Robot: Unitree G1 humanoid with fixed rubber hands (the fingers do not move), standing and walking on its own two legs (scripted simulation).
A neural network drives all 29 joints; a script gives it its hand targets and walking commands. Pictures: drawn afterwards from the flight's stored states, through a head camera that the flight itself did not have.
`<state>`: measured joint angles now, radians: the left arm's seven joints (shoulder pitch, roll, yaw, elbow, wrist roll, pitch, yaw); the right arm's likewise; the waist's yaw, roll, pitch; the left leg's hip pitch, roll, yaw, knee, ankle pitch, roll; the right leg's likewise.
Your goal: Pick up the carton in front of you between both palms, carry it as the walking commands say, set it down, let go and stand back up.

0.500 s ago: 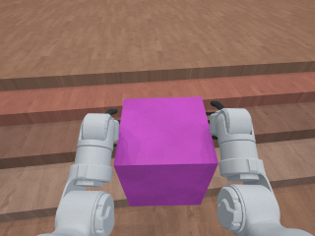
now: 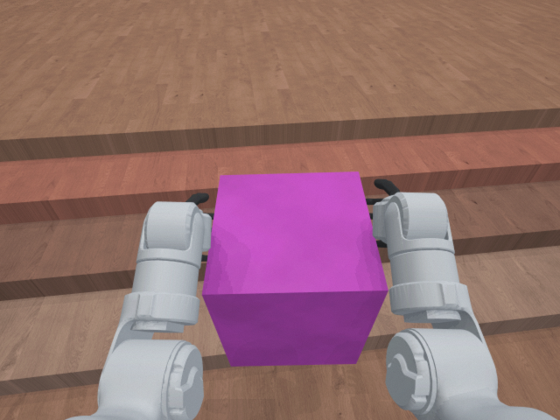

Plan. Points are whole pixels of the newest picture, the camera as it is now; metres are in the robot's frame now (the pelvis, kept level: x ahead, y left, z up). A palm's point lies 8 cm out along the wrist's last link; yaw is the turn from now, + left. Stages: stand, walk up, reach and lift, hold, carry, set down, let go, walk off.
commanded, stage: carry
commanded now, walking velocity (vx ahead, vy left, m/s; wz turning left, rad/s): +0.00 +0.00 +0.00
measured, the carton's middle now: (291, 274) +0.36 -0.01 +0.03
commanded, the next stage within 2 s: none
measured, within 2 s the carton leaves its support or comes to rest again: neither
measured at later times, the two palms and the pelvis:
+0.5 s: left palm (189, 230) +0.36 +0.14 +0.13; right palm (392, 218) +0.37 -0.14 +0.15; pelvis +0.00 +0.00 +0.00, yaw +0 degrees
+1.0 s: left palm (201, 150) +0.50 +0.14 +0.17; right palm (379, 149) +0.49 -0.14 +0.18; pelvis +0.12 +0.01 +0.00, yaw +1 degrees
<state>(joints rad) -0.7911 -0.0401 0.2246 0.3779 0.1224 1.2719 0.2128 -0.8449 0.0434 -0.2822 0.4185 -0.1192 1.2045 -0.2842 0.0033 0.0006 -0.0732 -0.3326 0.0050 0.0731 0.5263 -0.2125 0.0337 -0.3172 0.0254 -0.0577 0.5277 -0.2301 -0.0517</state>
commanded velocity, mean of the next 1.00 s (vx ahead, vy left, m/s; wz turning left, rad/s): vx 0.26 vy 0.00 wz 0.00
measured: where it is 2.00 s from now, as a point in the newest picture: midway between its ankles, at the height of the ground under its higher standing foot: (306, 280)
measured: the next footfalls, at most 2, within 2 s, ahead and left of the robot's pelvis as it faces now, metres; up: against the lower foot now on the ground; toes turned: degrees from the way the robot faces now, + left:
right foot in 1.18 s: +0.43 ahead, -0.14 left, +0.10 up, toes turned -6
left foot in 1.62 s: +0.67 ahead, +0.03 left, +0.20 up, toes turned +7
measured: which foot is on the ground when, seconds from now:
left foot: down 0.00-1.00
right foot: down 0.00-0.88, up 0.90-1.00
